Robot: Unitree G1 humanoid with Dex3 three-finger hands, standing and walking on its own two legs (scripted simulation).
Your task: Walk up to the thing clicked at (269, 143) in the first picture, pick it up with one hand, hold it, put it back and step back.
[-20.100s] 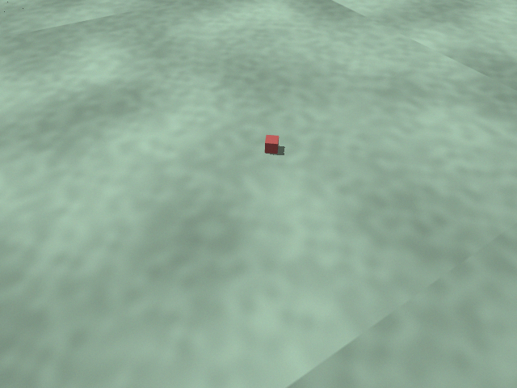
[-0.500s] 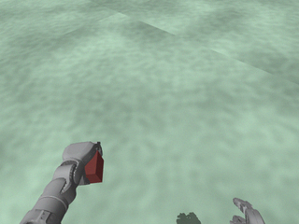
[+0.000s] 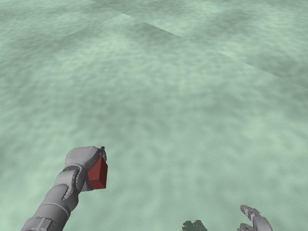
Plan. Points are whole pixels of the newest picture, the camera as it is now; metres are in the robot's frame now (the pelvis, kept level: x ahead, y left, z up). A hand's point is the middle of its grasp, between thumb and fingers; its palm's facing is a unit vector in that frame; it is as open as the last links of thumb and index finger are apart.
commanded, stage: hold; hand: left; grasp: from above
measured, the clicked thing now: (91, 173) +0.30 +0.22 -0.06
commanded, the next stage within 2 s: crouch in 0.06 s
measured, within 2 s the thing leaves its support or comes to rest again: neither
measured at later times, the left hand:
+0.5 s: hand (92, 182) +0.28 +0.23 -0.10, palm faces -0.47 -0.04 -0.88, open 10.8 cm
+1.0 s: hand (110, 187) +0.36 +0.24 -0.34, palm faces -0.44 +0.00 -0.90, open 10.9 cm
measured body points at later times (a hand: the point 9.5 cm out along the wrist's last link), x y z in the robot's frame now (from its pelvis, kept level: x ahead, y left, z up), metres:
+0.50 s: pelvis -0.01 +0.00 -0.01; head +0.03 -0.01 +0.44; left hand +0.30 +0.23 -0.05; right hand +0.12 -0.26 -0.13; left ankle +0.01 +0.13 -0.74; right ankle +0.02 -0.13 -0.74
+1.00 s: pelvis -0.05 +0.01 -0.21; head +0.12 +0.03 +0.21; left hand +0.38 +0.24 -0.29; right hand -0.01 -0.26 -0.34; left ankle +0.01 +0.13 -0.74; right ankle +0.02 -0.13 -0.74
